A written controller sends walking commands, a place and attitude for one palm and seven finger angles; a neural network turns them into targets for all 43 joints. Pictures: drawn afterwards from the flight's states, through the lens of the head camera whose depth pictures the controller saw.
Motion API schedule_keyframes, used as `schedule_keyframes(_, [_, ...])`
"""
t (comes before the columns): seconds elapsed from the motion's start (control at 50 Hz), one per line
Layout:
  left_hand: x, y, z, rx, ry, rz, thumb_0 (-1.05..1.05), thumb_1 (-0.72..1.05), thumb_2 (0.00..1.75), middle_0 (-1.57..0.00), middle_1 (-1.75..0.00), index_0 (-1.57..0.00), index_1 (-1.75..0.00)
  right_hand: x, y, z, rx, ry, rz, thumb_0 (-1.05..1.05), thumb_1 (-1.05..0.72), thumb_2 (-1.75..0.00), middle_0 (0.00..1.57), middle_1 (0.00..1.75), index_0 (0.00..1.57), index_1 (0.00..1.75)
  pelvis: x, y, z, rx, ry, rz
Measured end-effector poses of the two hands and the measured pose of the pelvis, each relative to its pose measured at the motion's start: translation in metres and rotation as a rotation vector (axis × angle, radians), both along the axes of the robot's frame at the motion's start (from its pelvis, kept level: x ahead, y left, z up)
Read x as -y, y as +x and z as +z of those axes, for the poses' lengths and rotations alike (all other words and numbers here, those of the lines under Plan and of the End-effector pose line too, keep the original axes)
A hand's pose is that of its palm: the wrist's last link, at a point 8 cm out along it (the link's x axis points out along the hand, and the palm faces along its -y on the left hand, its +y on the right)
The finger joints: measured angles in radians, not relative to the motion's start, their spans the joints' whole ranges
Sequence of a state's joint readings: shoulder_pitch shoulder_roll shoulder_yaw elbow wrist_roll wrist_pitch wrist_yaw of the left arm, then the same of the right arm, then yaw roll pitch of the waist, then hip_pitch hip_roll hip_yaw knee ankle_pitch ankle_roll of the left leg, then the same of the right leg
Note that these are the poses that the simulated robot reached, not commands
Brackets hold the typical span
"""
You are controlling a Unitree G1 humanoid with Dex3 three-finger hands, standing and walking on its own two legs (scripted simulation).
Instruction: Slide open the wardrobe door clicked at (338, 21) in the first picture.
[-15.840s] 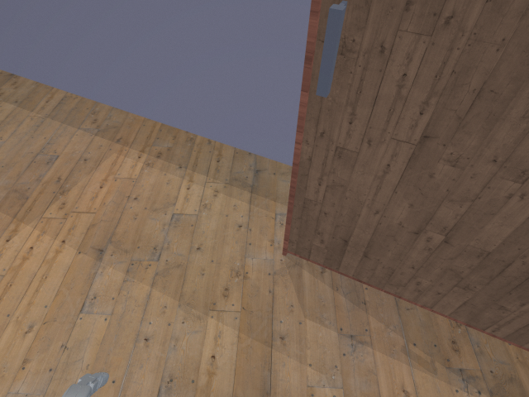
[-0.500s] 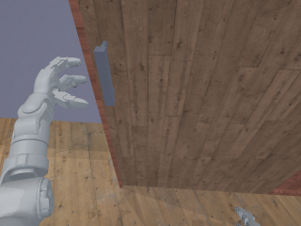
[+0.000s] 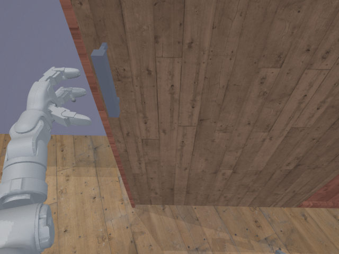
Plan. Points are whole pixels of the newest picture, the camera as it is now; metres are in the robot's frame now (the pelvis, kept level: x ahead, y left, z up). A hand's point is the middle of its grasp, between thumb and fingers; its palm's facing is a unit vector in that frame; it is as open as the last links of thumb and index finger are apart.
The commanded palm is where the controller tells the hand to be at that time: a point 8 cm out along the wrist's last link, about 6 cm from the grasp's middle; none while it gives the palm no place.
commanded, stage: move the hooked fingers beside the handle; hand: left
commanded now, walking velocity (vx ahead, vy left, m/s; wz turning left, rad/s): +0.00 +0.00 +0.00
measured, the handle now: (109, 82) +0.48 +0.16 +0.17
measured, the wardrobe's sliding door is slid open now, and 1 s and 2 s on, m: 0.00 0.00 0.00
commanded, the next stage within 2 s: feel for the door with the fingertips in 0.64 s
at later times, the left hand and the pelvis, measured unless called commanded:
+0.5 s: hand (75, 91) +0.43 +0.23 +0.18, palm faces +0.06 -1.00 +0.00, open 14.0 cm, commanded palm +0.40 +0.28 +0.17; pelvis +0.00 +0.00 +0.00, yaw +0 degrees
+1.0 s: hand (88, 96) +0.42 +0.20 +0.17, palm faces +0.00 -1.00 +0.01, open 14.0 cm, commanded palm +0.39 +0.25 +0.18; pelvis +0.01 +0.00 +0.00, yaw +1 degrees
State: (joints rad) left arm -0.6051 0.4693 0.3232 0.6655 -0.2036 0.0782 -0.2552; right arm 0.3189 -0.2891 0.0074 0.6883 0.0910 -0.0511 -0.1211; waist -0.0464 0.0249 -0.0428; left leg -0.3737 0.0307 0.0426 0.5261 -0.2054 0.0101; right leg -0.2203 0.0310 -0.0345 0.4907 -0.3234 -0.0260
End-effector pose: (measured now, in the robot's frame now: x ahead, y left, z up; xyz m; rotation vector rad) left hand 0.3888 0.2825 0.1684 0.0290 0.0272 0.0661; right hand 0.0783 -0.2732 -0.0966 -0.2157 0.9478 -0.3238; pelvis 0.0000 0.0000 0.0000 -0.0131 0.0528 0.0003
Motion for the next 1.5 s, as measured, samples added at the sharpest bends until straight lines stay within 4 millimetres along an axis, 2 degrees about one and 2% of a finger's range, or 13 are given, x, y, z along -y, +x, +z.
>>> schedule_keyframes(0.12, [0.006, 0.005, 0.017, 0.064, -0.035, -0.025, -0.01, -0.51, 0.30, -0.30, -1.20, -0.30, -1.20, 0.000, 0.009, 0.003, 0.017, -0.006, 0.010, 0.02, -0.91, -0.90, 0.20, 0.30, 0.20, 0.30, 0.002, 0.000, 0.000, 0.002, 0.000, 0.006])
schedule_keyframes(0.22, [-0.002, 0.011, 0.005, -0.050, -0.030, 0.002, -0.01, -0.50, 0.30, -0.31, -1.20, -0.30, -1.20, -0.003, 0.018, 0.004, 0.054, 0.009, 0.016, 0.01, -0.91, -0.90, 0.20, 0.30, 0.20, 0.30, 0.001, 0.000, -0.001, -0.011, 0.000, 0.005])
schedule_keyframes(0.28, [0.000, 0.008, -0.001, -0.056, -0.009, 0.001, -0.01, -0.50, 0.30, -0.30, -1.20, -0.30, -1.20, -0.005, 0.022, 0.004, 0.060, 0.014, 0.023, 0.01, -0.91, -0.90, 0.20, 0.30, 0.20, 0.30, 0.000, 0.001, -0.001, -0.013, -0.001, 0.004])
schedule_keyframes(0.44, [0.007, 0.010, 0.013, 0.047, -0.033, -0.023, -0.01, -0.50, 0.30, -0.31, -1.20, -0.30, -1.20, -0.011, 0.029, 0.003, 0.050, 0.016, 0.043, 0.01, -0.91, -0.90, 0.20, 0.30, 0.20, 0.30, 0.000, 0.004, -0.001, -0.006, 0.001, 0.010])
schedule_keyframes(0.52, [0.003, 0.016, 0.008, -0.019, -0.026, -0.006, -0.01, -0.50, 0.30, -0.31, -1.20, -0.30, -1.20, -0.012, 0.030, 0.003, 0.056, 0.024, 0.038, 0.01, -0.91, -0.90, 0.20, 0.30, 0.20, 0.30, -0.001, 0.005, -0.001, -0.013, 0.001, 0.007])
schedule_keyframes(0.62, [0.001, 0.014, 0.000, -0.037, -0.020, -0.006, -0.01, -0.50, 0.30, -0.30, -1.20, -0.30, -1.20, -0.011, 0.027, 0.001, 0.046, 0.025, 0.025, 0.01, -0.91, -0.90, 0.20, 0.30, 0.20, 0.30, -0.002, 0.007, 0.000, -0.015, 0.003, 0.000])
schedule_keyframes(0.72, [-0.001, 0.009, 0.006, 0.034, -0.032, -0.012, -0.01, -0.50, 0.30, -0.30, -1.20, -0.30, -1.20, -0.010, 0.025, 0.002, 0.034, 0.014, 0.022, 0.01, -0.91, -0.90, 0.20, 0.30, 0.20, 0.30, -0.002, 0.010, 0.000, -0.008, 0.004, -0.001])
schedule_keyframes(0.82, [-0.003, 0.008, 0.009, 0.015, -0.017, -0.008, -0.01, -0.50, 0.30, -0.30, -1.20, -0.30, -1.20, -0.008, 0.027, 0.004, 0.042, 0.011, 0.021, 0.01, -0.91, -0.90, 0.20, 0.30, 0.20, 0.30, -0.002, 0.009, 0.000, -0.004, 0.001, 0.003])
schedule_keyframes(0.98, [0.029, 0.006, 0.006, -0.002, -0.033, -0.068, -0.01, -0.51, 0.30, -0.30, -1.20, -0.30, -1.20, -0.016, 0.039, 0.003, 0.072, 0.026, 0.046, 0.01, -0.91, -0.90, 0.20, 0.30, 0.20, 0.30, -0.005, 0.006, 0.000, 0.004, 0.001, 0.013])
schedule_keyframes(1.12, [0.049, 0.008, 0.008, 0.013, -0.030, -0.043, -0.01, -0.50, 0.30, -0.31, -1.20, -0.30, -1.20, -0.024, 0.046, 0.006, 0.110, 0.055, 0.064, 0.01, -0.91, -0.90, 0.20, 0.30, 0.20, 0.30, -0.002, 0.003, 0.001, 0.013, 0.005, 0.003])
schedule_keyframes(1.2, [0.050, 0.004, 0.011, 0.013, -0.017, -0.024, -0.01, -0.50, 0.30, -0.31, -1.20, -0.30, -1.20, -0.025, 0.045, 0.005, 0.114, 0.070, 0.061, 0.01, -0.91, -0.90, 0.20, 0.30, 0.20, 0.30, 0.000, 0.004, 0.002, 0.022, 0.008, -0.003])
schedule_keyframes(1.32, [0.039, 0.003, 0.013, 0.005, -0.023, 0.004, -0.01, -0.50, 0.30, -0.31, -1.20, -0.30, -1.20, -0.018, 0.036, 0.002, 0.079, 0.060, 0.060, 0.01, -0.91, -0.90, 0.20, 0.30, 0.20, 0.30, 0.006, 0.002, 0.002, 0.029, 0.009, 0.003])
schedule_keyframes(1.5, [0.036, 0.013, 0.014, -0.005, -0.018, -0.018, -0.01, -0.51, 0.30, -0.30, -1.20, -0.30, -1.20, 0.002, 0.018, -0.001, 0.018, 0.018, 0.038, 0.01, -0.91, -0.90, 0.20, 0.30, 0.20, 0.30, 0.009, -0.003, 0.001, 0.009, 0.004, 0.016])
